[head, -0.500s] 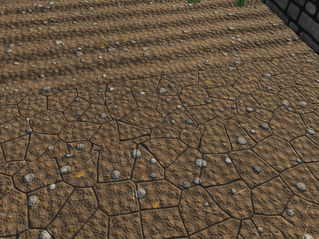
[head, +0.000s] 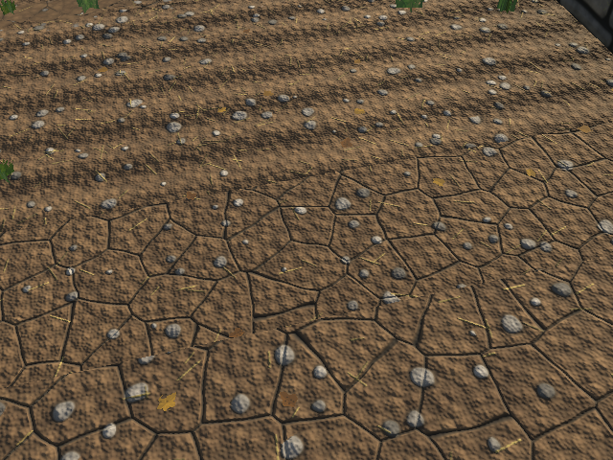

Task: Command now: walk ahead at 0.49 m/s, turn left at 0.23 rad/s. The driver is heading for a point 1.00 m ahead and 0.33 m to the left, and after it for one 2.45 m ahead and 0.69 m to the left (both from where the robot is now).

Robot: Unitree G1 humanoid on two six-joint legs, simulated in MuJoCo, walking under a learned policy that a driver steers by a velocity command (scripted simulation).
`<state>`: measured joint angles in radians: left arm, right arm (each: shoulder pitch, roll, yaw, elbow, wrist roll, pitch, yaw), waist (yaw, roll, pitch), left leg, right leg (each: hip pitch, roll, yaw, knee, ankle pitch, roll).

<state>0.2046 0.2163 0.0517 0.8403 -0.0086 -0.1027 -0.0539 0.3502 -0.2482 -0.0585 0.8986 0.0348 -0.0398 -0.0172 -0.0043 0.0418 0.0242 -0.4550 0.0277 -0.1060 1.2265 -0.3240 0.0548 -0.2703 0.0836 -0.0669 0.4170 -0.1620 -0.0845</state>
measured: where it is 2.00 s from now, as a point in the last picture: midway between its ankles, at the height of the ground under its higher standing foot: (183, 366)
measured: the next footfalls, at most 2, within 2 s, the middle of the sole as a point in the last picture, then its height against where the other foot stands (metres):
left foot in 0.52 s outside the picture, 0.18 m lower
right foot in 0.90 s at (255, 403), level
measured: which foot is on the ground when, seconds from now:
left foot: up 0.00-0.50, down 0.52-0.92, up 0.94-1.00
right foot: down 0.00-0.52, up 0.54-0.88, down 0.90-1.00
